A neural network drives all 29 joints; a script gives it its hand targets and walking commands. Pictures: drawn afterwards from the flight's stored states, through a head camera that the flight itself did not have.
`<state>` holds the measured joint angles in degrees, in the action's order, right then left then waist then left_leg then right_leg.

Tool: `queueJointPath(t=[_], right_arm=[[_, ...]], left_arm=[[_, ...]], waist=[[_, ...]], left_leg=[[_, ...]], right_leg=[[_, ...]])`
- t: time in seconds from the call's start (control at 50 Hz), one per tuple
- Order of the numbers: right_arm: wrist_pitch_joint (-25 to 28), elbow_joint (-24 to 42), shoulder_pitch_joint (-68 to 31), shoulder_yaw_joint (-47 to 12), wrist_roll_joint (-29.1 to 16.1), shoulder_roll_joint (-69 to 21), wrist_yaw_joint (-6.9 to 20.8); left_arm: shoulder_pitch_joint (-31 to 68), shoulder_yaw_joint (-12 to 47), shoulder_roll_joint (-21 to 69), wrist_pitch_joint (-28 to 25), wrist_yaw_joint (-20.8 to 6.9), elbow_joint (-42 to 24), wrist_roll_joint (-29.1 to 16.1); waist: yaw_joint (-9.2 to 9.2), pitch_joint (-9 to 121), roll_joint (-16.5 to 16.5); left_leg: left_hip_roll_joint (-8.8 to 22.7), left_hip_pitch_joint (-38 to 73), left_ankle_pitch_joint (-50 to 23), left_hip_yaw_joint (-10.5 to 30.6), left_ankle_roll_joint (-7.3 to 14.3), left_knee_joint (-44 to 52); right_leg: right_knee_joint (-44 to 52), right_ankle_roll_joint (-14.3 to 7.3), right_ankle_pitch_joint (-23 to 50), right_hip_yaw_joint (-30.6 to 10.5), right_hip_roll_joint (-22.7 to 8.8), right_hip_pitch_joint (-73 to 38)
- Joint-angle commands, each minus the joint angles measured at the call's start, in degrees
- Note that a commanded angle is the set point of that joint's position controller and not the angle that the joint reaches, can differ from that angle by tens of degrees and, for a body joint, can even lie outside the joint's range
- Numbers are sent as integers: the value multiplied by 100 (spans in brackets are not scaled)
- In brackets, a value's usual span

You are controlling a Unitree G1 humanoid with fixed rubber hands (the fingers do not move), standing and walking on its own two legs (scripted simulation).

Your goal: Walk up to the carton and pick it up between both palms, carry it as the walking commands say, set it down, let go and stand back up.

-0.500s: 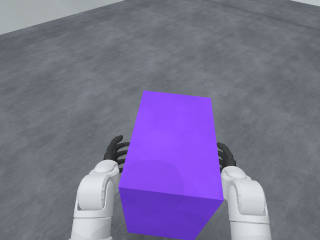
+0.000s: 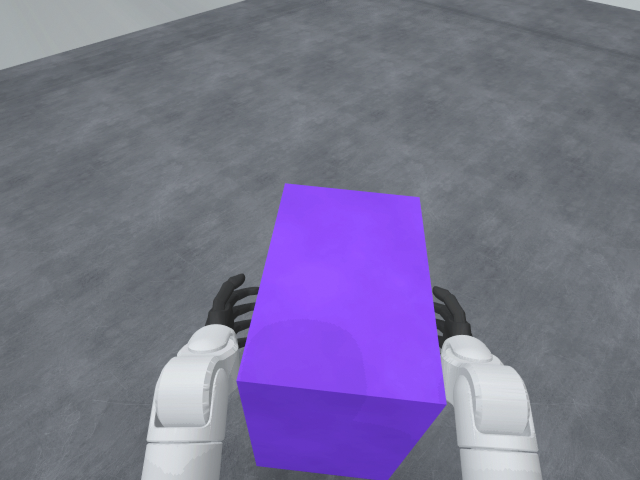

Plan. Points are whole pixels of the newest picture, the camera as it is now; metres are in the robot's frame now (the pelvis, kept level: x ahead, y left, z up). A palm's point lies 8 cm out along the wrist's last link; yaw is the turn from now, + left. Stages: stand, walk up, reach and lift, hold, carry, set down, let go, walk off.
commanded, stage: carry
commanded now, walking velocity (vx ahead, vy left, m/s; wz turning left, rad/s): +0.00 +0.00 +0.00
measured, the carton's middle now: (336, 334) +0.31 +0.00 -0.01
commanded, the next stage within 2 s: none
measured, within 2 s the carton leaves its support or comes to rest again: neither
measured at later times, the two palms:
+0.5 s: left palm (223, 332) +0.27 +0.13 +0.07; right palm (456, 344) +0.27 -0.14 +0.05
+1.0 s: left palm (221, 268) +0.35 +0.14 +0.09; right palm (436, 277) +0.35 -0.13 +0.07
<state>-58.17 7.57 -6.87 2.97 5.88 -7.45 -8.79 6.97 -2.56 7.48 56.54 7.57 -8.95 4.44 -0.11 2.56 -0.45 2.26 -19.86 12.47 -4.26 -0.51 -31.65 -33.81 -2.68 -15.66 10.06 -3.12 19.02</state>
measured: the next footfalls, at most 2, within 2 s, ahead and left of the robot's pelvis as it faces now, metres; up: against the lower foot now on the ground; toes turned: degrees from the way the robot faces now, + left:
left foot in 1.62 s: +0.35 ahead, +0.07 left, +0.00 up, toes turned +7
right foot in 1.80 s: +0.27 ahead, -0.09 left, +0.02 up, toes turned -4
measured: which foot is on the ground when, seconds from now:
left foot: down 0.00-1.00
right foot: down 0.00-1.00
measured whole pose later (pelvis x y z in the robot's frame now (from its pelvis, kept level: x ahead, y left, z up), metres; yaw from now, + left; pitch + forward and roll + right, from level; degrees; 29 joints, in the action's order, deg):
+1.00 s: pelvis +0.10 +0.01 -0.01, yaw +1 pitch +3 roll +1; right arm -70.0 21.8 -3.1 1.3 3.2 -7.3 -10.3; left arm 3.8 -0.2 7.3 68.6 10.1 -22.6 2.1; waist 0.1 7.6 -0.6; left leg 1.9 -15.8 23.2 -5.7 -0.1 -37.1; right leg -37.1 -0.7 -26.1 10.5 -4.5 14.0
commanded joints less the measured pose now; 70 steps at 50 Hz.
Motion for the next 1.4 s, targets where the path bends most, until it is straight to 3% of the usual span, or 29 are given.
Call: queueJointPath(t=[0.0, 0.06, 0.12, 0.14, 0.16, 0.24, 0.26, 0.28, 0.3, 0.32, 0.34, 0.4, 0.46, 0.52, 0.6, 0.66, 0.7, 0.72, 0.78, 0.84, 0.9, 0.98, 1.02, 1.08, 1.18, 1.26, 1.32, 1.34, 1.38], right_arm=[[594, 937, -2937, -2804, -1224, -4904, 994], [521, 2538, -3340, -3407, -1878, -5370, 904], [563, 584, -2853, -2683, -1114, -4864, 999], [525, 1964, -2997, -3253, -1622, -5257, 950], [508, 1132, -2806, -2951, -1289, -4996, 979], [319, 2483, -3226, -3395, -1906, -5370, 861], [351, 885, -2943, -2775, -1251, -4790, 933], [373, 1685, -3166, -3121, -1500, -5094, 915], [458, 719, -2981, -2601, -1085, -4531, 920], [484, 1469, -2989, -3054, -1395, -5027, 971], [464, 704, -2665, -2807, -1176, -4827, 1001], [392, 2552, -3318, -3567, -1981, -5572, 968], [311, 907, -2929, -2851, -1343, -5080, 980], [97, 3429, -3338, -3705, -2240, -5604, 771], [-508, 2896, -2598, -3463, -2033, -5176, 580], [-703, 2446, -2318, -3429, -1793, -4852, 569], [-683, 2347, -2511, -3286, -1744, -4763, 614], [-684, 2428, -2498, -3322, -1732, -4747, 612], [-703, 2497, -2680, -3301, -1711, -4815, 583], [-743, 2758, -2598, -3314, -1824, -4992, 466], [-861, 2826, -2639, -3434, -1884, -4766, 421], [-636, 1552, -2272, -2788, -1310, -4282, 522], [-426, 2522, -2287, -3305, -1721, -5087, 579], [-346, 2697, -2553, -3363, -1785, -5231, 633], [-223, 2629, -2351, -3356, -1693, -5069, 637], [-115, 2795, -2287, -3538, -1781, -4978, 661], [-116, 3130, -2303, -3628, -1932, -5115, 652], [-116, 3358, -2509, -3770, -2000, -5136, 645], [-160, 3156, -2370, -3636, -1904, -4924, 594]], left_arm=[[2703, 2662, 4866, -395, -930, -541, -1055], [2845, 3179, 5374, -297, -855, -1950, -1670], [2709, 2533, 4728, -374, -944, -316, -956], [2772, 3080, 5127, -337, -898, -1688, -1469], [2727, 2831, 4855, -315, -941, -918, -1215], [2797, 3135, 5297, -121, -809, -2001, -1677], [2497, 2528, 4728, -136, -900, -344, -1008], [2659, 2865, 5096, -159, -878, -1071, -1277], [2483, 2330, 4561, -224, -897, -54, -863], [2648, 2882, 5001, -265, -912, -1002, -1204], [2400, 2601, 4764, -277, -951, -326, -1012], [2897, 3293, 5442, -215, -867, -2149, -1698], [2803, 2768, 4894, -105, -879, -795, -1136], [2985, 3551, 5521, 122, -730, -3119, -2113], [2329, 3406, 5149, 716, -482, -2700, -1888], [2070, 3393, 4905, 899, -480, -2348, -1687], [2312, 3368, 4848, 921, -489, -2334, -1584], [2327, 3370, 4800, 933, -516, -2322, -1547], [2363, 3404, 4870, 948, -469, -2209, -1556], [2523, 3470, 4980, 979, -436, -2587, -1889], [1817, 3001, 4667, 1030, -368, -2159, -1596], [1893, 2648, 4307, 818, -438, -1168, -1178], [2371, 3492, 5168, 627, -465, -2482, -1758], [2427, 3481, 5360, 572, -527, -2455, -1798], [2476, 3429, 5090, 450, -564, -2502, -1750], [1710, 3294, 4995, 352, -554, -2238, -1590], [1935, 3520, 5202, 352, -522, -2617, -1696], [1917, 3484, 5134, 363, -539, -2762, -1673], [1947, 3410, 5020, 395, -498, -2598, -1595]], waist=[[26, 2188, -33], [18, 2247, -2], [5, 2234, 91], [11, 2260, 200], [10, 2214, 256], [11, 1949, 92], [20, 1952, 226], [7, 2014, 67], [12, 2055, 110], [14, 2201, -147], [24, 2110, 128], [20, 2073, 147], [0, 2170, -186], [73, 2118, 238], [66, 1745, 867], [-8, 1820, 191], [-78, 1722, -1066], [-57, 1420, -1075], [57, 1265, -528], [28, 1567, 560], [33, 1806, 1195], [10, 2115, 253], [1, 2450, -456], [13, 2414, -305], [-30, 2447, 599], [-31, 2564, 102], [-107, 2259, -899], [-48, 2281, -737], [84, 2028, 72]], left_leg=[[486, 655, -894, 555, 374, 441], [465, 795, -1100, 487, 391, 262], [417, 619, -912, 392, 352, 225], [416, 614, -867, 422, 377, 229], [422, 612, -875, 418, 365, 174], [406, 574, -751, 460, 373, 398], [464, 517, -755, 488, 349, 405], [487, 630, -881, 487, 364, 389], [470, 584, -966, 466, 375, 369], [516, 660, -1094, 523, 379, 394], [465, 524, -1119, 501, 383, 326], [449, 519, -764, 506, 353, 395], [541, 781, -1010, 546, 399, 423], [312, 426, 833, 412, 474, 294], [-44, -234, 1211, -216, 254, -518], [-8, 719, 886, -122, 375, 523], [1057, 1411, 1262, 1596, 821, 1479], [1331, 1450, 796, 1978, 1045, 1615], [977, 1554, -2140, 788, 863, 637], [228, 331, -1948, -36, 345, -511], [117, 265, -1569, -119, 278, -663], [375, 1421, -4031, 67, 414, -645], [453, 1951, -5294, 157, 429, -790], [349, 1849, -4919, -20, 392, -761], [-11, 976, -2710, -351, 248, -458], [-5, 1965, -4158, -383, 295, -401], [492, 3553, -7095, 140, 543, -763], [595, 3483, -7422, 197, 616, -952], [110, 1622, -5801, -485, 214, -1909]], right_leg=[[677, -45, 698, -790, -600, -854], [685, -63, 1037, -852, -603, -772], [732, -80, 1257, -821, -661, -960], [722, -72, 1265, -848, -670, -985], [741, -72, 1328, -906, -641, -906], [811, -28, 659, -805, -597, -695], [828, -50, 570, -811, -580, -703], [806, -48, 697, -805, -568, -721], [785, -42, 884, -799, -596, -822], [665, -73, 893, -782, -585, -916], [712, -45, 1055, -805, -582, -933], [817, -45, 790, -839, -617, -847], [787, -34, 537, -767, -511, -735], [1043, -137, -1102, -995, -604, -809], [2116, -469, -3017, -1981, -1465, -656], [1580, -280, -1927, -1230, -1105, -508], [73, 56, -556, -261, -365, 271], [-365, 178, -627, -24, -132, 634], [453, 246, -332, -13, -204, 273], [323, 16, 2853, -666, -701, -1320], [192, -96, 4346, -723, -828, -1674], [-502, 63, 3785, -250, -413, -1009], [-601, 93, 3221, -145, -289, -852], [-204, 61, 3081, -116, -178, -967], [-396, -92, 5786, -368, -510, -2061], [-884, 22, 4985, -73, -200, -1296], [-448, 114, 1128, 427, 382, 612], [219, 67, 408, 373, 505, 540], [968, -80, 3147, 289, 332, -1346]])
